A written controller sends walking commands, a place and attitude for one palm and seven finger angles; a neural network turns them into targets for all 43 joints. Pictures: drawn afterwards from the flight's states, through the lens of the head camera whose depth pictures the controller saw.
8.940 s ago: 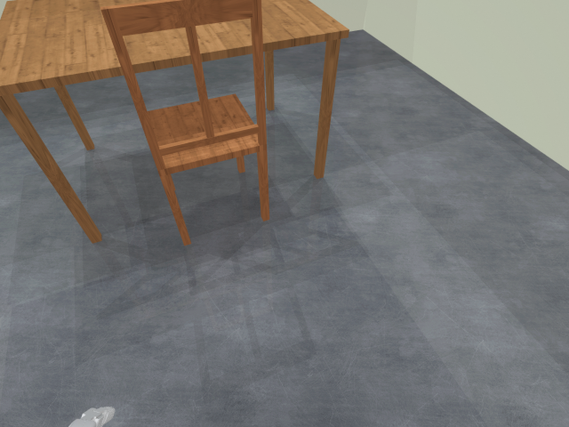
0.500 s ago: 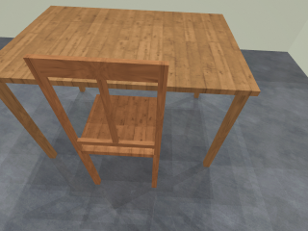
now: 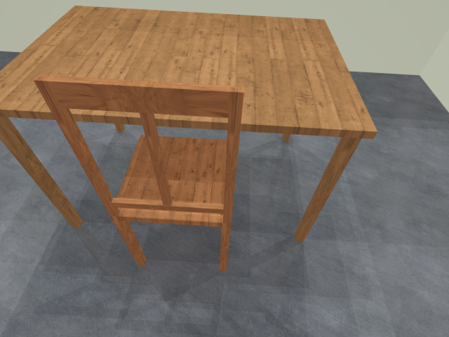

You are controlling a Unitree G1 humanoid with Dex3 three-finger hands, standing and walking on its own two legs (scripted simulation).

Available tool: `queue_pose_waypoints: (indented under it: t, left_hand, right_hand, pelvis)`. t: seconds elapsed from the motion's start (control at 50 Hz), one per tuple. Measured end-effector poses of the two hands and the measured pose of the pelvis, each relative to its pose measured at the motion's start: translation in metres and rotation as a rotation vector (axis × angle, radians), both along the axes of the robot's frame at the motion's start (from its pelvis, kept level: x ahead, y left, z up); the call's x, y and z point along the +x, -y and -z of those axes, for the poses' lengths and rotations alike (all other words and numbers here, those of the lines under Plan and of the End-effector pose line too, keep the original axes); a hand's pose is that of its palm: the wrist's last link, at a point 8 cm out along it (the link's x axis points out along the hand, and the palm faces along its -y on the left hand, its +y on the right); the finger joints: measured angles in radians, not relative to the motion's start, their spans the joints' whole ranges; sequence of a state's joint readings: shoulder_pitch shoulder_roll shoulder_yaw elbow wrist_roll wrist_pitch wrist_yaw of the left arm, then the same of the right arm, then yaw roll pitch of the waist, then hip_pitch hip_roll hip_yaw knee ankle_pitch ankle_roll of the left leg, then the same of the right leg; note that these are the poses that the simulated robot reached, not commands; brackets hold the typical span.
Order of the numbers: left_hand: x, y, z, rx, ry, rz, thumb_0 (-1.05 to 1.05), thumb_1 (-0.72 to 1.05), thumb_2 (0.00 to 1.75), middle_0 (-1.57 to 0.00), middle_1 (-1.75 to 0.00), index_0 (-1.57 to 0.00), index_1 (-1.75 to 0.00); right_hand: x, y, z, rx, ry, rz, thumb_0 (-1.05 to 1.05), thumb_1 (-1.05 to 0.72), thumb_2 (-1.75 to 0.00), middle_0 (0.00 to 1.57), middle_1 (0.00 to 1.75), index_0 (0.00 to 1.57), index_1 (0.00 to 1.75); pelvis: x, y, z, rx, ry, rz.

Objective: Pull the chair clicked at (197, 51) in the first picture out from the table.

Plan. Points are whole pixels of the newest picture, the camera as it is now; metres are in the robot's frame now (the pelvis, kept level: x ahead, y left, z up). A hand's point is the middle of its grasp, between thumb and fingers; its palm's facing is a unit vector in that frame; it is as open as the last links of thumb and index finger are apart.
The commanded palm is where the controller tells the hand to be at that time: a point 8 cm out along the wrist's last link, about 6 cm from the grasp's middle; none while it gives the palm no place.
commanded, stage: shuffle to correct the standing spot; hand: left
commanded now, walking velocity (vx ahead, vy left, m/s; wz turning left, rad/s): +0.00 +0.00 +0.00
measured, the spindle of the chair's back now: (158, 165) +0.52 +0.21 -0.07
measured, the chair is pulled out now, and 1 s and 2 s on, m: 0.00 0.00 0.00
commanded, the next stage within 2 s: come to a stop and stand still in 0.38 s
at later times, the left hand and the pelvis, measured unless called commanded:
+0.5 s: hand out of the picture +0.01 +0.16 -0.20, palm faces +0.08 -0.99 -0.14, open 7.4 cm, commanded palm none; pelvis +0.05 +0.01 -0.02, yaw +0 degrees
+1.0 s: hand out of the picture +0.13 +0.20 -0.19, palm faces +0.09 -0.98 -0.20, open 7.2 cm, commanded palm none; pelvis +0.06 +0.01 -0.01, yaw +2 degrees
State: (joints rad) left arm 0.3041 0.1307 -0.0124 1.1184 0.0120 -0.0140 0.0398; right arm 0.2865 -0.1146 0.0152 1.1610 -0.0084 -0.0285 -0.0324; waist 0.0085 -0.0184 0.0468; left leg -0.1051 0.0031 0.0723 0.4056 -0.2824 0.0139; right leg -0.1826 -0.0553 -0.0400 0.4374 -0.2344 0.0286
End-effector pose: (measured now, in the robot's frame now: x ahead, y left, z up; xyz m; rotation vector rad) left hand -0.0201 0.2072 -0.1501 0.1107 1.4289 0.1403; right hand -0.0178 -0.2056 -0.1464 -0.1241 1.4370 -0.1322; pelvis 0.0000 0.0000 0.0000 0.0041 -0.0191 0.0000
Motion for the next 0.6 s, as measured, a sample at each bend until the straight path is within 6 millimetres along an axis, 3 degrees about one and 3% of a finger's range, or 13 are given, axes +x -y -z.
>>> queue_pose_waypoints:
  t: [0.16,0.3,0.4,0.48,0.54,0.6]
  left_hand:
    - [-0.001,0.002,0.001,-0.004,-0.005,-0.002,0.01,0.92,0.90,-0.20,-0.30,-0.20,-0.30]
    - [0.002,0.003,0.006,-0.010,-0.024,-0.023,0.01,0.91,0.90,-0.20,-0.30,-0.20,-0.30]
    - [0.010,0.001,0.012,-0.013,-0.040,-0.049,0.01,0.91,0.90,-0.20,-0.30,-0.20,-0.30]
    - [0.017,-0.005,0.019,-0.019,-0.056,-0.066,0.01,0.91,0.90,-0.20,-0.30,-0.20,-0.30]
    - [0.033,-0.010,0.020,-0.016,-0.072,-0.043,0.01,0.91,0.90,-0.20,-0.30,-0.20,-0.30]
    - [0.068,-0.014,0.015,0.006,-0.028,-0.026,0.01,0.91,0.90,-0.20,-0.30,-0.19,-0.30]
  right_hand:
    - [-0.002,0.000,0.001,0.005,-0.005,0.003,0.01,-0.91,-0.90,0.20,0.30,0.20,0.30]
    - [0.000,0.004,0.007,0.004,-0.041,0.013,0.00,-0.91,-0.90,0.20,0.30,0.20,0.30]
    - [0.012,0.004,0.010,-0.009,-0.054,0.005,0.00,-0.91,-0.90,0.20,0.30,0.20,0.30]
    - [0.033,0.001,0.011,-0.029,-0.034,-0.002,0.01,-0.91,-0.90,0.20,0.30,0.20,0.30]
    - [0.046,-0.003,0.011,-0.041,0.006,0.007,0.00,-0.91,-0.90,0.20,0.30,0.20,0.30]
    - [0.047,-0.007,0.009,-0.028,-0.009,0.007,0.00,-0.91,-0.90,0.20,0.30,0.20,0.30]
  pelvis:
    - [0.002,0.001,0.001,0.001,-0.001,0.001]
    - [0.019,0.003,0.008,-0.002,-0.009,0.000]
    - [0.036,0.000,0.014,-0.012,-0.018,-0.012]
    - [0.050,-0.006,0.019,-0.011,-0.019,-0.013]
    - [0.060,-0.009,0.019,-0.011,-0.012,-0.001]
    - [0.068,-0.006,0.015,-0.013,-0.006,-0.017]
